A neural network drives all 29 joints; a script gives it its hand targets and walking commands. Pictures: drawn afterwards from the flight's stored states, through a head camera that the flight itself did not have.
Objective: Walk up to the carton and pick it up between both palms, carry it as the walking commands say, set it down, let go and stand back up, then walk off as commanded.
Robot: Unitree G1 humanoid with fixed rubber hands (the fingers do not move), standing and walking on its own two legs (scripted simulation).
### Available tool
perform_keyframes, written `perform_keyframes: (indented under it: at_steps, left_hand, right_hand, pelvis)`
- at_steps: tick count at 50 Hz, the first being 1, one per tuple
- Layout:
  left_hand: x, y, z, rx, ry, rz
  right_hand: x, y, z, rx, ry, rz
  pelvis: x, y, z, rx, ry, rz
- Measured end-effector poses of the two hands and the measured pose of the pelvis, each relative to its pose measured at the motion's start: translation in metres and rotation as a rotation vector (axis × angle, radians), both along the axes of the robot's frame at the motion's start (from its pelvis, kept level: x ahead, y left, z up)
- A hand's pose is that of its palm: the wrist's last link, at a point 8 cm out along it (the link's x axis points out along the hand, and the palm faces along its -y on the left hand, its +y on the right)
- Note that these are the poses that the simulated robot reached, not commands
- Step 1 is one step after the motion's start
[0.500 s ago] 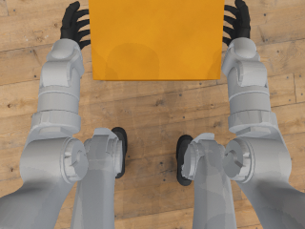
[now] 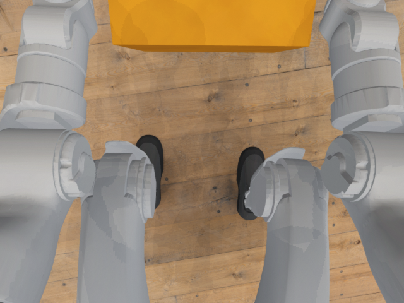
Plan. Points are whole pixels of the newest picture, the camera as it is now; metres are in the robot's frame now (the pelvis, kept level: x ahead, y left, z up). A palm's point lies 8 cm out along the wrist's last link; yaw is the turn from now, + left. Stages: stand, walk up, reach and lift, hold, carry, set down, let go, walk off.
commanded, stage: set down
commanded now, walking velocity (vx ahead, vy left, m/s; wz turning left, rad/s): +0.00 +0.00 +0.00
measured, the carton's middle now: out of the picture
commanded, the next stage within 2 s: none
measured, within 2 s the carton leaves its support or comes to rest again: rests again in 0.90 s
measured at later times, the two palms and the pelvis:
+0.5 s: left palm out of the picture +0.56 +0.20 -0.22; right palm out of the picture +0.59 -0.16 -0.21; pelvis +0.02 -0.01 -0.04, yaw +0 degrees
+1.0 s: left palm out of the picture +0.56 +0.19 -0.24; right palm out of the picture +0.58 -0.17 -0.22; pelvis +0.02 -0.01 -0.05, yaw +0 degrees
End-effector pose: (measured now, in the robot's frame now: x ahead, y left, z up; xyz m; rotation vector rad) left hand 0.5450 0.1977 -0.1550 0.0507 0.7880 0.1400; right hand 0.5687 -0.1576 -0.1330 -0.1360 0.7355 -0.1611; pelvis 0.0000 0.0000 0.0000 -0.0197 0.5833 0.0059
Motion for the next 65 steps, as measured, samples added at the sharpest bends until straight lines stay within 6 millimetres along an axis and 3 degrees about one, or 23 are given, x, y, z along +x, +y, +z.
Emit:
perform_keyframes:
  at_steps: [10,15,24,32,65]
  left_hand:
    - [0.009,0.006,-0.053,0.03,0.046,-0.004]
    - [0.012,0.008,-0.062,0.05,0.062,0.011]
    - [0.018,0.003,-0.064,0.01,0.007,0.041]
    - [0.015,-0.007,-0.072,-0.002,0.026,-0.001]
    - [0.021,-0.009,-0.085,-0.032,0.041,-0.027]
  right_hand:
    - [0.004,0.001,-0.064,0.044,0.052,0.049]
    - [0.005,0.006,-0.081,0.032,0.071,0.048]
    - [0.017,0.0,-0.076,0.046,0.017,0.039]
    - [0.009,-0.011,-0.077,0.03,0.038,0.03]
    - [0.011,-0.019,-0.102,0.033,0.091,0.065]
  pelvis:
    - [0.007,0.002,-0.015,-0.004,0.005,0.011]
    - [0.018,-0.001,-0.022,0.002,-0.001,0.011]
    - [0.019,-0.006,-0.036,0.007,-0.027,0.006]
    - [0.012,-0.007,-0.045,0.008,-0.044,-0.004]
    - [0.022,-0.011,-0.05,0.022,-0.022,-0.019]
